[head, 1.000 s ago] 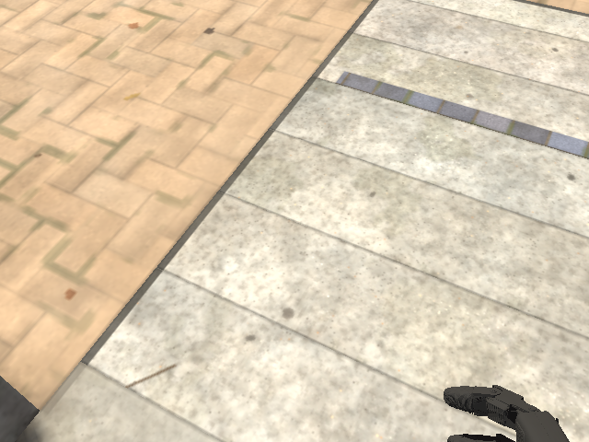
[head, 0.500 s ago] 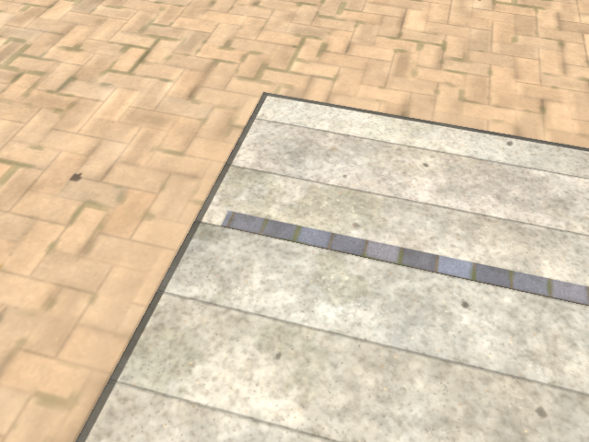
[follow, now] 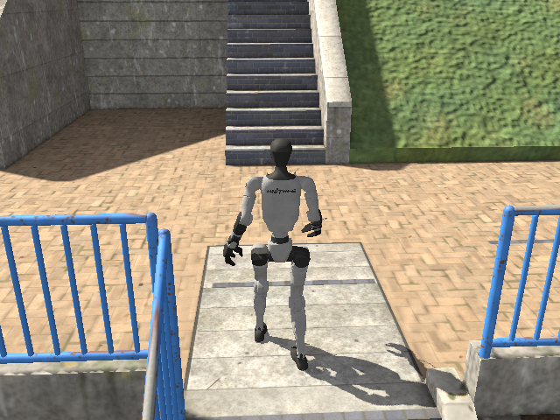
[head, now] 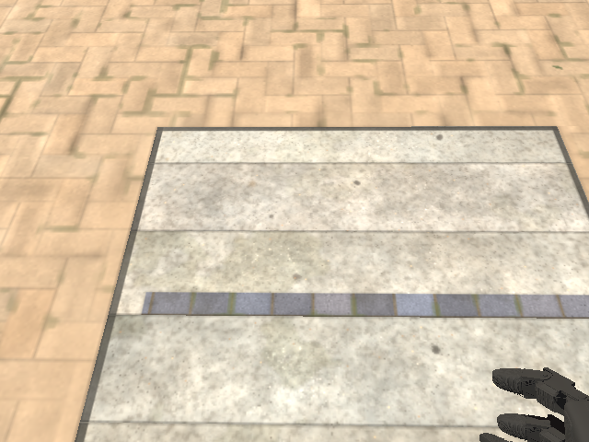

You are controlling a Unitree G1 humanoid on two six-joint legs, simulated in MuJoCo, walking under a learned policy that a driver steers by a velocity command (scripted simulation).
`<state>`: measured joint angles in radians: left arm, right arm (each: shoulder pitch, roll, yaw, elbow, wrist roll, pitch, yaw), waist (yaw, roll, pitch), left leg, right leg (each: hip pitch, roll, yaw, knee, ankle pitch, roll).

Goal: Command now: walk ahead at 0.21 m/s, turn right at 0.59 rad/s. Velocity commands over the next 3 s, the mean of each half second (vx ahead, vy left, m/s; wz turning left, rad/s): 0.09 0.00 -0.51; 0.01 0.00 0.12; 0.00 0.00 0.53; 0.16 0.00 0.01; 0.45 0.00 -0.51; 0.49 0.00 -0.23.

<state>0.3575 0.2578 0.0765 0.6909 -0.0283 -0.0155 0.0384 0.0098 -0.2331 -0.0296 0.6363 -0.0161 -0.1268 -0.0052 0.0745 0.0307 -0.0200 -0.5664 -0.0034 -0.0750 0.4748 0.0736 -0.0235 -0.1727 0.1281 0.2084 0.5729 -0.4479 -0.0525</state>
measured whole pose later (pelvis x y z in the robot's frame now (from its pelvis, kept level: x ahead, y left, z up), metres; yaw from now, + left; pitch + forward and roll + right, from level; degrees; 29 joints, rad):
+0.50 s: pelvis +0.07 -0.01 +0.01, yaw -15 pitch +2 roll +1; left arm 0.19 0.24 0.06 0.61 0.02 0.05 0.00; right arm 0.15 -0.28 -0.07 0.76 0.00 0.01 -0.03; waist -0.03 0.03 -0.01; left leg -0.45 0.09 0.10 0.70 -0.38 -0.03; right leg -0.36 0.00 -0.01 0.60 -0.29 -0.04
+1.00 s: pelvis +0.05 -0.01 +0.00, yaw -7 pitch +2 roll +0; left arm 0.16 0.25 0.10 0.66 0.01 0.02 0.05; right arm 0.21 -0.27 -0.07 0.75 0.01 0.02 -0.04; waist -0.02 0.00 0.00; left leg -0.36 -0.01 -0.11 0.63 -0.30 -0.03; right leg -0.33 0.03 -0.02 0.65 -0.35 -0.03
